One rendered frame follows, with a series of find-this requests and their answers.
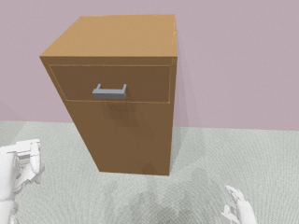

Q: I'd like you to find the left robot forearm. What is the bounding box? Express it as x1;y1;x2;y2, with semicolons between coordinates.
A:
0;200;20;224

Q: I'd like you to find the robot left hand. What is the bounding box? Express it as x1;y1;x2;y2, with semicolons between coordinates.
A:
0;139;45;201

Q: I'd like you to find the drawer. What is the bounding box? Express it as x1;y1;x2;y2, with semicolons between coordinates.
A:
50;64;170;103

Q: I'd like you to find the robot right hand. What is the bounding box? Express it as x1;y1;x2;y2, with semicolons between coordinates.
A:
221;185;258;224

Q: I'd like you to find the handle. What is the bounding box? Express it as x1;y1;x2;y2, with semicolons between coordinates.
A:
93;84;127;99

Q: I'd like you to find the cabinet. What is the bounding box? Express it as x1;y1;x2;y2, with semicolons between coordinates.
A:
39;14;178;176

